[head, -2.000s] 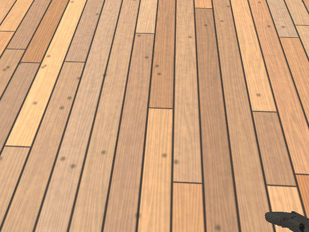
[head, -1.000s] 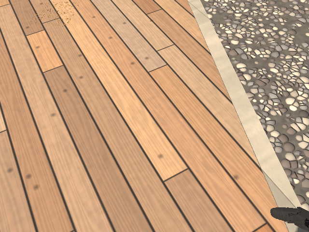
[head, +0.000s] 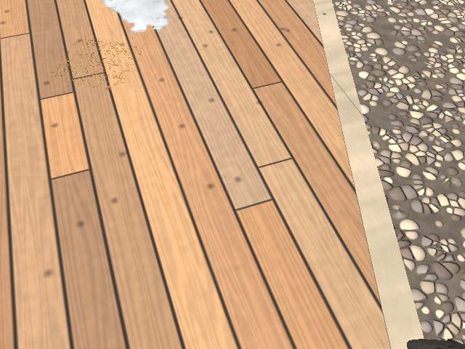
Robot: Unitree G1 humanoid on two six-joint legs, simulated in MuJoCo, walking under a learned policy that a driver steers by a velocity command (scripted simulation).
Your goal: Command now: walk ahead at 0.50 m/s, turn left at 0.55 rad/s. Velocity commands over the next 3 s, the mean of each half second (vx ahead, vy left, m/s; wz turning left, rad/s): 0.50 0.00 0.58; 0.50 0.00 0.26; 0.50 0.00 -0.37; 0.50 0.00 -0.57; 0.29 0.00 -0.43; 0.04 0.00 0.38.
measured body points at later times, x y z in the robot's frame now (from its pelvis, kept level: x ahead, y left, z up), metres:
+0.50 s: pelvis +0.28 +0.03 +0.01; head +0.31 +0.05 +0.45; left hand +0.45 +0.33 -0.07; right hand +0.40 -0.24 -0.10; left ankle +0.16 +0.11 -0.73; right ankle +0.48 -0.06 -0.71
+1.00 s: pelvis +0.53 +0.11 +0.01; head +0.56 +0.13 +0.46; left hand +0.39 +0.36 -0.12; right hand +0.85 +0.02 -0.06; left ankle +0.62 +0.30 -0.71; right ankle +0.47 -0.05 -0.73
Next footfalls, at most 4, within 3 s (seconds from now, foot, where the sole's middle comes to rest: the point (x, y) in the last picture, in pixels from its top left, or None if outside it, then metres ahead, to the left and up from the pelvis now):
0.06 left None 0.20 0.11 -0.77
0.54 right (270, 333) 0.51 -0.04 -0.77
1.04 left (158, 273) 0.66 0.31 -0.77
1.58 right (222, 188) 1.00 0.15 -0.77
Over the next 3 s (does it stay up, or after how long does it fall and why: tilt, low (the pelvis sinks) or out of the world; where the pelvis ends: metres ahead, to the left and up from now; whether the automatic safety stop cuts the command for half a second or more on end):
stays up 1.31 0.25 0.01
